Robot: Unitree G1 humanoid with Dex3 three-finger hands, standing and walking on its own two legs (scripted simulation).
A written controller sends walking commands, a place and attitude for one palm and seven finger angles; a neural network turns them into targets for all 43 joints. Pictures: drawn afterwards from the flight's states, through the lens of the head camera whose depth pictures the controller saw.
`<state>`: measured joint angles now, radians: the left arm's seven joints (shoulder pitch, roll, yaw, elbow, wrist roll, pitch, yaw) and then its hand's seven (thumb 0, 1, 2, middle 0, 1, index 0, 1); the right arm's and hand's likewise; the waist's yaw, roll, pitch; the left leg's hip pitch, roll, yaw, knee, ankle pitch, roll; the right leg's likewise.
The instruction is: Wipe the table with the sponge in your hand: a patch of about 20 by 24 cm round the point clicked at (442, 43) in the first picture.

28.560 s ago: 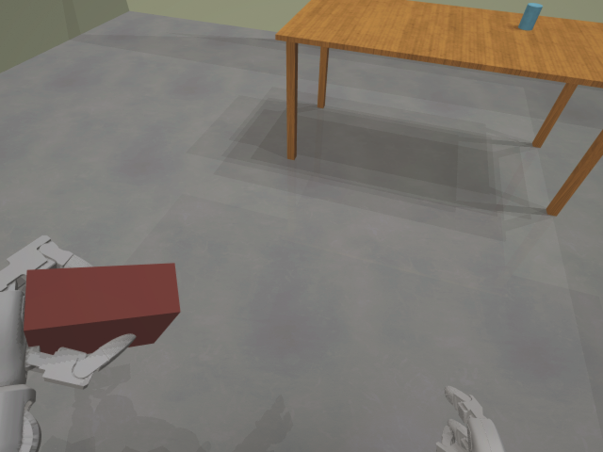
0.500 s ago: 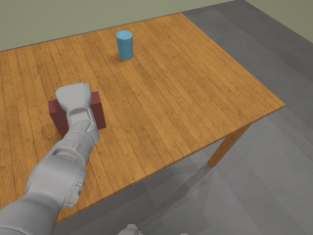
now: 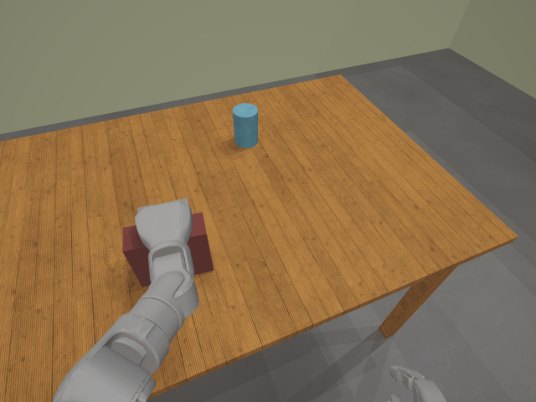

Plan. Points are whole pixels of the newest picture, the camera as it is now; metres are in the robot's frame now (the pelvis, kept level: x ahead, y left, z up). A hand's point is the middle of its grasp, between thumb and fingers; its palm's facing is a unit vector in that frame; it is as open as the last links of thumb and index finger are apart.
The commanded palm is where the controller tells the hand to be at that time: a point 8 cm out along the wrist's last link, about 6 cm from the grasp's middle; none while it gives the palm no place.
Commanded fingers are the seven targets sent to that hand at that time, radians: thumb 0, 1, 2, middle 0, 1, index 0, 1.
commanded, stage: wipe back along the third lane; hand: left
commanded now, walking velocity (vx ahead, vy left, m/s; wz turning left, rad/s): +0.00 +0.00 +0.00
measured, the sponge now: (173, 256) +0.36 +0.21 -0.04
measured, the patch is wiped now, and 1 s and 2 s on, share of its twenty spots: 1.00 1.00 1.00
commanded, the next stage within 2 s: slide back across to the middle lane in 1.72 s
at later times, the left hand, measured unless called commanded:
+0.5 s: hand (181, 278) +0.30 +0.17 +0.00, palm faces -0.04 -0.02 -1.00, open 9.5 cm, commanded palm +0.25 +0.15 +0.03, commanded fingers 0.00 0.10 1.30 -1.20 -1.60 -1.20 -1.60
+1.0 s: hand (186, 297) +0.27 +0.16 +0.00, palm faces -0.04 -0.04 -1.00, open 9.4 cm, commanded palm +0.22 +0.14 +0.02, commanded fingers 0.00 0.10 1.30 -1.20 -1.60 -1.20 -1.60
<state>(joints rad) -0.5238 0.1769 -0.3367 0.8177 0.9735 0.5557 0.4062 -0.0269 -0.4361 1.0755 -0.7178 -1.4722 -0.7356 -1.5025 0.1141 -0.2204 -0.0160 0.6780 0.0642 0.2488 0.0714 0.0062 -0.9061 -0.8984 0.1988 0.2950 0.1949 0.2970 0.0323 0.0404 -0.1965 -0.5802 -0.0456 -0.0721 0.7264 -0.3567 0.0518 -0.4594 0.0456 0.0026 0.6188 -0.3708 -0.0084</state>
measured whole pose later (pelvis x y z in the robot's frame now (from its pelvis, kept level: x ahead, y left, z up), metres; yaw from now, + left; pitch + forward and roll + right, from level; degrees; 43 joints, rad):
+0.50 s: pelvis -0.01 -0.02 +0.01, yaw -1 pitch +7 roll -1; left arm -0.24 0.18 -0.38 0.54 1.00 0.58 0.37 0.02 -0.43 1.07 -0.71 -1.48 -0.75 -1.50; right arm 0.07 -0.24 0.01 0.64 0.08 0.26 0.05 0.01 -0.91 -0.90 0.20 0.30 0.19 0.30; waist 0.05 0.05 -0.16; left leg -0.45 -0.03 -0.06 0.67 -0.33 0.03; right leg -0.36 0.05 0.01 0.60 -0.36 -0.03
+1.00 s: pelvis -0.02 -0.04 +0.00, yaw -1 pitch +5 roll -1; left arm -0.17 0.17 -0.37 0.49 1.00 0.56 0.38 0.02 -0.43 1.07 -0.71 -1.48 -0.75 -1.50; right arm 0.07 -0.24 0.00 0.65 0.09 0.24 0.05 0.01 -0.91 -0.90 0.20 0.29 0.19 0.30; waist 0.06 0.06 -0.16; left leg -0.44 -0.02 -0.05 0.67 -0.32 0.00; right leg -0.37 0.06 0.02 0.64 -0.37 -0.05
